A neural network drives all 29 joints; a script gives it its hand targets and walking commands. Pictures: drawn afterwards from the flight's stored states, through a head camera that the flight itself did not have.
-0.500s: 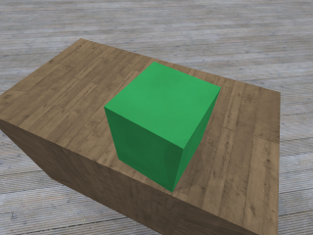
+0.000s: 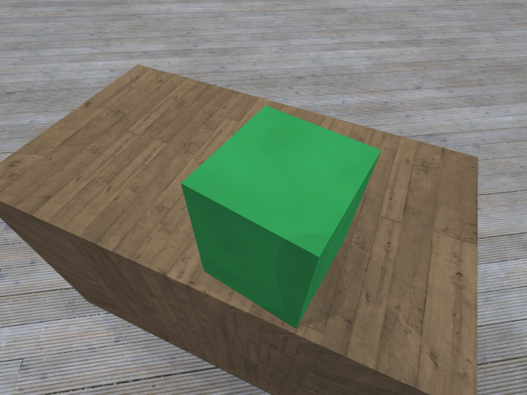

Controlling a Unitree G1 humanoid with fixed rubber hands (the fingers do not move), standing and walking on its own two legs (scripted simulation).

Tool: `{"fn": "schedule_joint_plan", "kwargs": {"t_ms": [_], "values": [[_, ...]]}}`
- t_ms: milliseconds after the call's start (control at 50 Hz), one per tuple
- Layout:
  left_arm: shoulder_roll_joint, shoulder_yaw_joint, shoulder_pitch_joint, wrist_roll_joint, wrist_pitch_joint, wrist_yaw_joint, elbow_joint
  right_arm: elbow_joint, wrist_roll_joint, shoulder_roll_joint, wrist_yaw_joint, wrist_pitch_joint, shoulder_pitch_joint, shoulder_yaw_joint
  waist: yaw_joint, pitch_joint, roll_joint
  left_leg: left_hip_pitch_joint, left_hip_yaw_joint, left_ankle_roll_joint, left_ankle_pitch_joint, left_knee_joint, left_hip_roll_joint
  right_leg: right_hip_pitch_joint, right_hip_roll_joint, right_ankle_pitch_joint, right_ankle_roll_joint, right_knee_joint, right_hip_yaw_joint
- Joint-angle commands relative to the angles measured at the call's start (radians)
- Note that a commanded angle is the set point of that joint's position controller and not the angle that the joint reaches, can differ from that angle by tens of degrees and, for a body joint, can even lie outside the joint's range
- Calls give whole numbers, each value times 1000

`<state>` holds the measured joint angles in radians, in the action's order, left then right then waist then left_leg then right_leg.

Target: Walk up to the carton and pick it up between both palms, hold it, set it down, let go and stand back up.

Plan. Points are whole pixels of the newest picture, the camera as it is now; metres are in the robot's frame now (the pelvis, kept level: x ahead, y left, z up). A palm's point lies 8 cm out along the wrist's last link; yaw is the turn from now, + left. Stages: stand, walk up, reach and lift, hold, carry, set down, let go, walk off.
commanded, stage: walk up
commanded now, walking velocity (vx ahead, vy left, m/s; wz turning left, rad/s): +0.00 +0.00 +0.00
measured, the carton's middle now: (280, 218) +0.38 -0.03 +0.04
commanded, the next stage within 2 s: none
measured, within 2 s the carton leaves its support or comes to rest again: neither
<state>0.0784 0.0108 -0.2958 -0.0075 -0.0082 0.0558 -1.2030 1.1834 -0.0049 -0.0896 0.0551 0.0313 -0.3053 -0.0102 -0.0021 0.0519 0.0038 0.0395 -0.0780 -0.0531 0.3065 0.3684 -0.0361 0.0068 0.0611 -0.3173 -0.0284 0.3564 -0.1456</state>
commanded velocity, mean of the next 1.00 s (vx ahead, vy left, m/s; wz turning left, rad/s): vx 0.00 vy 0.00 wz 0.00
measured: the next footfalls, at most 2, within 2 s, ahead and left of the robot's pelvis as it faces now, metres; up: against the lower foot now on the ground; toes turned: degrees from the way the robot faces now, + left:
left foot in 1.42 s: +0.02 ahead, +0.19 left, +0.00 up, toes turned +4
right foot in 1.66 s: +0.00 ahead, -0.03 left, +0.00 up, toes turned -5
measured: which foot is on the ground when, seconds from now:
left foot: down 0.00-1.00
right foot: down 0.00-1.00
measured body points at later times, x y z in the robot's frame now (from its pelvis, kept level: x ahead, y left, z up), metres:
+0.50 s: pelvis +0.00 +0.01 +0.00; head +0.02 +0.02 +0.45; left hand -0.03 +0.20 -0.17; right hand -0.03 -0.19 -0.16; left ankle -0.07 +0.08 -0.74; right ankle -0.08 -0.12 -0.74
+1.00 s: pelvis +0.00 +0.02 +0.00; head +0.01 +0.02 +0.45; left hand -0.04 +0.21 -0.17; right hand -0.04 -0.18 -0.16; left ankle -0.07 +0.08 -0.74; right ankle -0.08 -0.12 -0.74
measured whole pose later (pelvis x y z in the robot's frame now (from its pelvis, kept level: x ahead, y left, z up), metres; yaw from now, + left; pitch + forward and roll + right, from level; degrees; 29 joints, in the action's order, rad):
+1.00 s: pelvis +0.00 +0.02 +0.00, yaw +0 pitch -2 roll +0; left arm 0.07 0.01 -0.31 0.00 0.00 0.06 -1.20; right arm 1.17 0.00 -0.09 0.05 0.03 -0.34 -0.01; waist 0.00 0.05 0.01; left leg 0.03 -0.09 -0.09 0.31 0.36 -0.08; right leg 0.02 0.10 -0.33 -0.06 0.38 -0.14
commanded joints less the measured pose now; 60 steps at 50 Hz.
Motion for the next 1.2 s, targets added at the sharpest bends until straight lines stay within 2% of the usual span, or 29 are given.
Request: {"fn": "schedule_joint_plan", "kwargs": {"t_ms": [0, 700, 1160, 1180], "values": [[72, 9, -115, 0, -2, 4, -2, -4, 0, -81, 4, 6, -114, -11, 0, 52, -1, 42, 113, -10, -596, -40, 156, 31, 93, 388, 35, -24, 64], [63, 5, -131, 3, 7, 5, -3, -8, 1, -85, 3, 7, -149, -11, 3, 63, -1, 32, 129, -10, -672, -47, 156, 52, 95, 304, 14, -6, 52], [57, 3, -148, 4, 10, 5, -3, -7, 2, -85, 2, 7, -166, -8, 6, 73, 2, 34, 135, -3, -669, -57, 154, 68, 96, 259, 4, -4, 51], [204, 53, -153, -18, 10, 32, 54, -48, 2, -297, 7, -31, -66, -83, -64, 169, -166, 215, 23, 34, -657, 173, 109, 60, 244, 748, 25, 142, 96]]}}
